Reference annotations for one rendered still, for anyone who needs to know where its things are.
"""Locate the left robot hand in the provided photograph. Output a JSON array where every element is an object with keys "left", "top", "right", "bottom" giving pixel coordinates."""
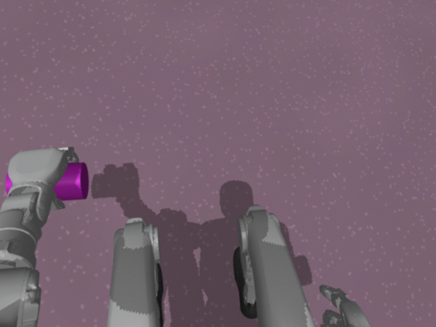
[{"left": 7, "top": 147, "right": 79, "bottom": 210}]

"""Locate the can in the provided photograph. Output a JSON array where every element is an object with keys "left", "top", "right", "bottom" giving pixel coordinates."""
[{"left": 5, "top": 163, "right": 89, "bottom": 201}]

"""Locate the right robot hand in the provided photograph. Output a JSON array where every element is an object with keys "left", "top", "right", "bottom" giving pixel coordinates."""
[{"left": 320, "top": 285, "right": 371, "bottom": 327}]

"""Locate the right robot foot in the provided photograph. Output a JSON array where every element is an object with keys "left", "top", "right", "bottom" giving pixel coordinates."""
[{"left": 233, "top": 247, "right": 258, "bottom": 319}]

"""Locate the left robot arm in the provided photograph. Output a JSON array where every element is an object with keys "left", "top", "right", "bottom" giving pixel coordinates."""
[{"left": 0, "top": 181, "right": 53, "bottom": 327}]

